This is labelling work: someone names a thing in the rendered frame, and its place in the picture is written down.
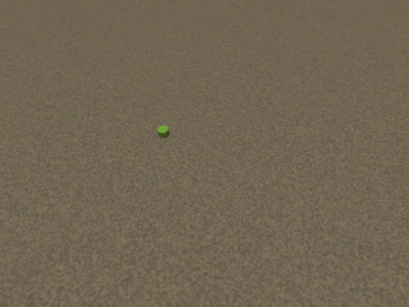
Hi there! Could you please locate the tin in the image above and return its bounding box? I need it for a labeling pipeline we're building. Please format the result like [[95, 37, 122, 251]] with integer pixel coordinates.
[[157, 125, 169, 138]]

